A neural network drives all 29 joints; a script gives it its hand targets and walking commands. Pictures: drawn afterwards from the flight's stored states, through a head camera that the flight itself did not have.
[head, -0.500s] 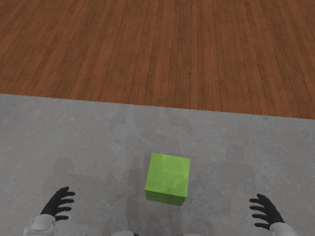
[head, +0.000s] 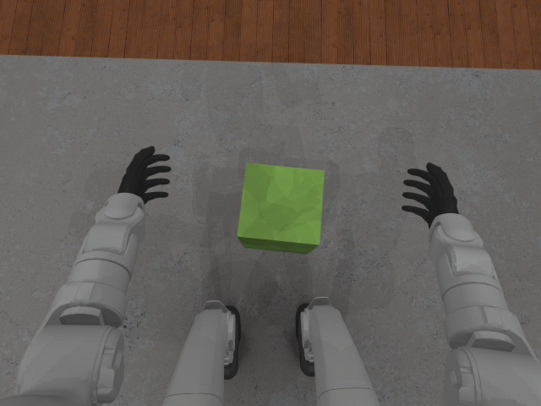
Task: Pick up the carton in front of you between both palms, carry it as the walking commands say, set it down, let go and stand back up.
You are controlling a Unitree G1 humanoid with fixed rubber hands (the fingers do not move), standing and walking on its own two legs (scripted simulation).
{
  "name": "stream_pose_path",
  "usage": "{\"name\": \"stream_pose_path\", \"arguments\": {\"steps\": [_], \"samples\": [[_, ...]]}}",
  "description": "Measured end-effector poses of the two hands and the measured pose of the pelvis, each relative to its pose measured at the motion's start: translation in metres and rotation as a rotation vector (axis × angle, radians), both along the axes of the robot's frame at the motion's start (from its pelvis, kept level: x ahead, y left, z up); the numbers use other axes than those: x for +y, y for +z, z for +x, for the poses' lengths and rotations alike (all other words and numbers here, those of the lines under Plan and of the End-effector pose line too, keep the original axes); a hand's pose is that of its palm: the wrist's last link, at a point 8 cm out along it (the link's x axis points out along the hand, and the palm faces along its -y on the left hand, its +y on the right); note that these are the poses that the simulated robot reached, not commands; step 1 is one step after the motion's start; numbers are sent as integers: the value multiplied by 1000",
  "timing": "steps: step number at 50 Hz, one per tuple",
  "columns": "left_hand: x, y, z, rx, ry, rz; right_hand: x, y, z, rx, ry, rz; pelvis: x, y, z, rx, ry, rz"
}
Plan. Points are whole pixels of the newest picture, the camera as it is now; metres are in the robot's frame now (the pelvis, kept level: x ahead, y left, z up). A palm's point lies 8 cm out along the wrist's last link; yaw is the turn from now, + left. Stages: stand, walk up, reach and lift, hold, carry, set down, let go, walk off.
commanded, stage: reach and lift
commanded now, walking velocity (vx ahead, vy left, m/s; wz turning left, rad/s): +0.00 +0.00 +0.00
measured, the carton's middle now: (280, 212) +0.48 -0.04 -0.56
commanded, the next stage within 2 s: none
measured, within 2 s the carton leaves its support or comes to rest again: neither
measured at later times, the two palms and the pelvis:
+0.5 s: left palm (187, 149) +0.52 +0.15 -0.18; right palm (388, 167) +0.47 -0.23 -0.18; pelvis -0.01 +0.00 -0.06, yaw +0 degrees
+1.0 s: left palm (208, 194) +0.50 +0.15 -0.42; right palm (357, 207) +0.45 -0.23 -0.42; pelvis -0.05 +0.01 -0.26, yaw +0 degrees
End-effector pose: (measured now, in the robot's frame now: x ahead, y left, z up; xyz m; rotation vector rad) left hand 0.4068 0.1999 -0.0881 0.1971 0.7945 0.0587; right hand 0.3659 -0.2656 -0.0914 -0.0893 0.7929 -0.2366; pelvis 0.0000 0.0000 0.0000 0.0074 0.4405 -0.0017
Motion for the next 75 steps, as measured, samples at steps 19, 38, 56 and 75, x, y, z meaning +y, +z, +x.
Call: {"name": "stream_pose_path", "arguments": {"steps": [19,38,56,75], "samples": [[-56,-49,115,-126,-41,-93,32,-49,106,-157,-46,60,-4,-41,-24,300,5,-1],[-45,-241,91,-89,-9,-79,33,-232,86,-95,-59,46,4,-164,-16,482,7,-18],[-57,-371,92,-52,-10,-85,40,-367,88,-57,-60,73,6,-287,-56,284,-1,-11],[-54,-405,90,-65,-2,-92,59,-401,100,-67,-19,78,3,-313,-45,219,0,-10]]}}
